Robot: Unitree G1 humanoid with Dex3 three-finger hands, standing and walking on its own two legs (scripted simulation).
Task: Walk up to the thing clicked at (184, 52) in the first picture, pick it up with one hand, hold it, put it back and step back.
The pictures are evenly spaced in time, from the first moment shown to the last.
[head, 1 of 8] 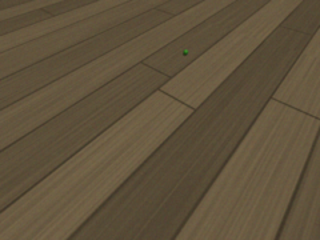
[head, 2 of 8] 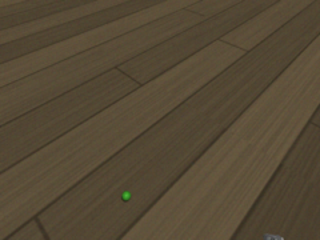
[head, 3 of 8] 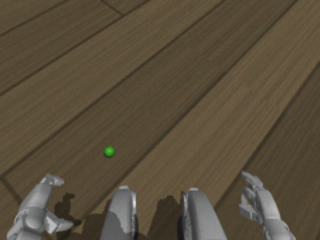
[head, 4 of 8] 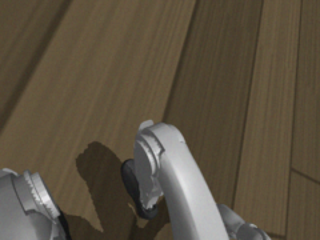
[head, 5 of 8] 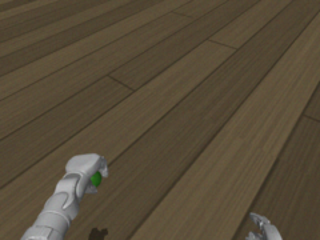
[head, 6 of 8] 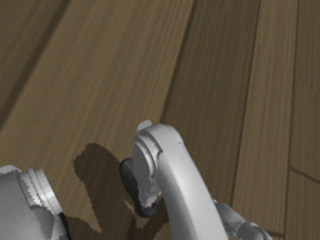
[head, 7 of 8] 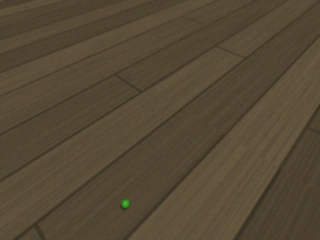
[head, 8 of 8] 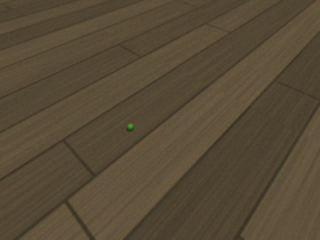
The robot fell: no
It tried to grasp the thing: yes
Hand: left
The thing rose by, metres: 0.68
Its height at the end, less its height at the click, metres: +0.00
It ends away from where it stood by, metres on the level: 0.01
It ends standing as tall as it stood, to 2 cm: yes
